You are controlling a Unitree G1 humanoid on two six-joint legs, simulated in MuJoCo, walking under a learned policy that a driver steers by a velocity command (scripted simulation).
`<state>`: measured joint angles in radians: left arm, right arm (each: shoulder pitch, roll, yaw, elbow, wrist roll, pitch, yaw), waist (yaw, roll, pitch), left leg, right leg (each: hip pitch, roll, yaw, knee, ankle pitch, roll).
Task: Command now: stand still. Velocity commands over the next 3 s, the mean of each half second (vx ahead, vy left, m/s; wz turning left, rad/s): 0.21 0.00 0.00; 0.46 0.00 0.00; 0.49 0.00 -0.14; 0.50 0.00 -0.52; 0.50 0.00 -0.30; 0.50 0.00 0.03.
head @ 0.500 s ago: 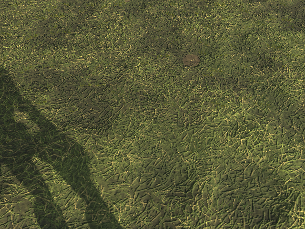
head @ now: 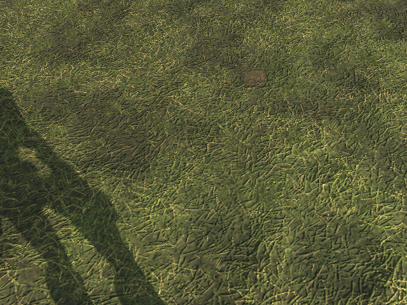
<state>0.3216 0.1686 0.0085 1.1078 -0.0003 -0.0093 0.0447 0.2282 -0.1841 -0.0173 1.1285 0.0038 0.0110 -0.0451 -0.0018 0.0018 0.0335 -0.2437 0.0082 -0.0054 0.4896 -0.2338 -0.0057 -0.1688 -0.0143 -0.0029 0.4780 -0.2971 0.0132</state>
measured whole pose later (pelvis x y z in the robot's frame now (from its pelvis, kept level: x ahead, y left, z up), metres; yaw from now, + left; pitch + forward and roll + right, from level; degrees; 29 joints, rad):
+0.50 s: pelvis +0.09 +0.03 +0.00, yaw +0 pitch +1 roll +0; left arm 0.38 0.21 0.04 1.04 -0.04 -0.10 0.01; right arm 0.39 -0.19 -0.04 1.09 0.01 -0.13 0.01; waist -0.03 -0.02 -0.02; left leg -0.16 -0.03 0.04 0.50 -0.37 0.05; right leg -0.40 -0.01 0.03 1.15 -0.40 -0.05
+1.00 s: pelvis +0.37 -0.03 +0.00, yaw +0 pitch +0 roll -1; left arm 0.21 0.24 0.05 0.95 0.00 -0.11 -0.05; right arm 0.28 -0.24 -0.04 0.97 0.03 -0.11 -0.01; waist 0.01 0.03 0.04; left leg -0.46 0.08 -0.04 1.22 -0.31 0.06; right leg -0.29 0.07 -0.08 0.41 -0.13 -0.08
